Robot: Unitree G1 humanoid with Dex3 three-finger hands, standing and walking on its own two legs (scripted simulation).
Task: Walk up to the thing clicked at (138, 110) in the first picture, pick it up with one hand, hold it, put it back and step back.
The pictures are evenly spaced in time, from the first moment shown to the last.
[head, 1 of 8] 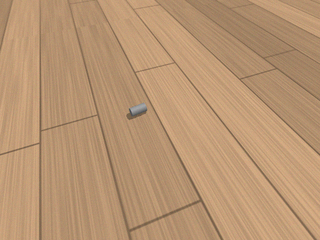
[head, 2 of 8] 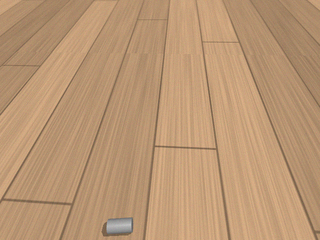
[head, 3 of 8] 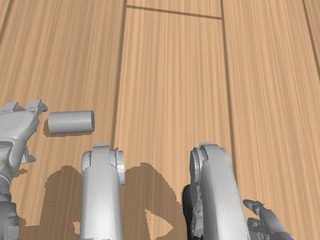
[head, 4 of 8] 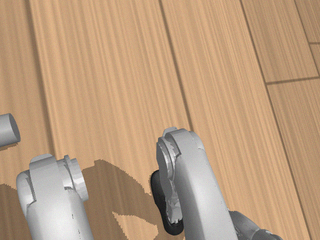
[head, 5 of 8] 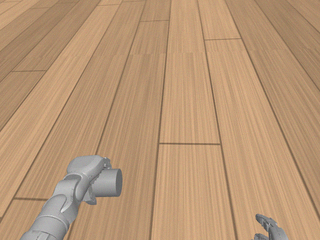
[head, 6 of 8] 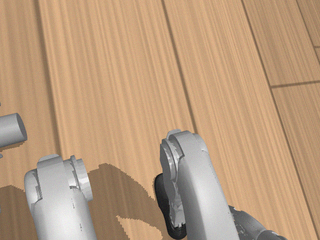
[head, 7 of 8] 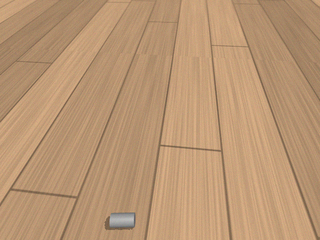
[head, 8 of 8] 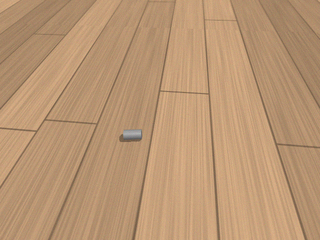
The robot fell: no
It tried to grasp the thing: yes
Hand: left
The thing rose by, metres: 0.69
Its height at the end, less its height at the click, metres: +0.00
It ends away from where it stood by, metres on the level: 0.00
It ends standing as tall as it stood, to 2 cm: yes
